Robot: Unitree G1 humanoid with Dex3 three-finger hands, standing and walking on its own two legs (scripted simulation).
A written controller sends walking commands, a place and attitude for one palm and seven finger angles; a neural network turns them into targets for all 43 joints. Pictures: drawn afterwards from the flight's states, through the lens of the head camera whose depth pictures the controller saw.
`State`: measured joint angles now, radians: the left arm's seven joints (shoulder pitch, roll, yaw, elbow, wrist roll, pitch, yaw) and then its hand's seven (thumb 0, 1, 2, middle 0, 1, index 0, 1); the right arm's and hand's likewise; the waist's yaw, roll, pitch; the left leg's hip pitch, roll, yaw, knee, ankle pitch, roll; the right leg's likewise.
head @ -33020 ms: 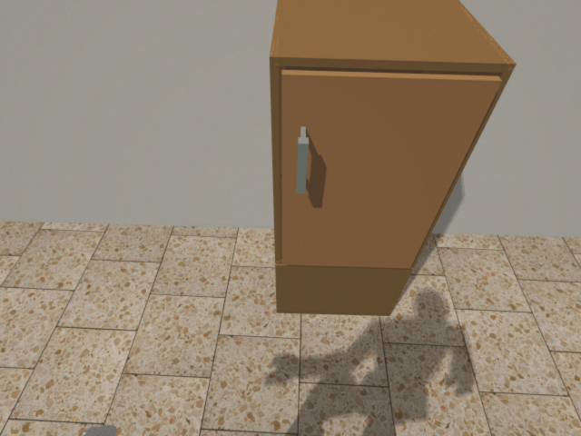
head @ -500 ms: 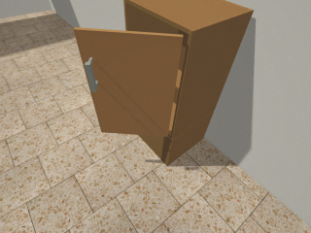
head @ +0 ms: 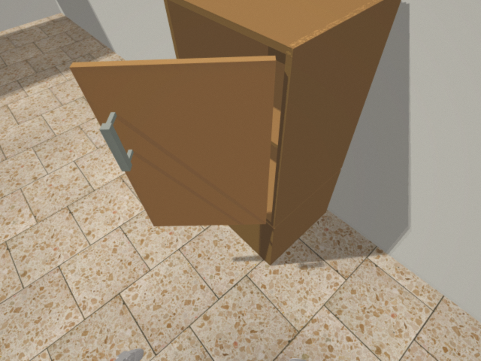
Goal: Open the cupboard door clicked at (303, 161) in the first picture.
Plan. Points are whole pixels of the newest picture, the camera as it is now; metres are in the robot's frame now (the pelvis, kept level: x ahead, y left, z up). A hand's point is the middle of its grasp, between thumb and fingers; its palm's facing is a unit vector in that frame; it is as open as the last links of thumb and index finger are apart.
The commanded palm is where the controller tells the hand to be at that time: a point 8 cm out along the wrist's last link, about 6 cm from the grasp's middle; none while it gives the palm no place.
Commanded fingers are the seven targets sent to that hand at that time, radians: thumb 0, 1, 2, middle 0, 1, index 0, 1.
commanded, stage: shuffle to correct the standing spot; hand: left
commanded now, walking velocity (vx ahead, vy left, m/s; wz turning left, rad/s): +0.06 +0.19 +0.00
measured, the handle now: (119, 142) +0.55 +0.30 +0.02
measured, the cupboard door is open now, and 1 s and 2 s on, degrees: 48 48 48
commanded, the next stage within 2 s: come to a stop and stand still in 0.28 s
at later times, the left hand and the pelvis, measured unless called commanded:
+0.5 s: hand out of the picture +0.04 +0.28 -0.18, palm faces +0.14 -0.96 -0.25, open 7.4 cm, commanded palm none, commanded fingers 0.00 0.90 0.90 -0.20 -0.30 -0.20 -0.30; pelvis +0.06 +0.07 +0.00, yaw +2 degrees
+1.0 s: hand out of the picture +0.09 +0.22 -0.16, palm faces +0.03 -0.97 -0.23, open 7.3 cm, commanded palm none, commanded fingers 0.00 0.90 0.90 -0.20 -0.30 -0.20 -0.30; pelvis +0.05 +0.04 +0.01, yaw +0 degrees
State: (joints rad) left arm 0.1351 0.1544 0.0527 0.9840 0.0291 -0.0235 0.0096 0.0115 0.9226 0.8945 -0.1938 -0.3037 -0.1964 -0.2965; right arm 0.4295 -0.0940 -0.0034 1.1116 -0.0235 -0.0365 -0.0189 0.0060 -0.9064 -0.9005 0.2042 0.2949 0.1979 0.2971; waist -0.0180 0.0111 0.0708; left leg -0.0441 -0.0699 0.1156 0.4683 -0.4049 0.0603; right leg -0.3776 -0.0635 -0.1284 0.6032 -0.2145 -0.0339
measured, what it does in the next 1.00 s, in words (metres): steps on the spot: left foot, then right foot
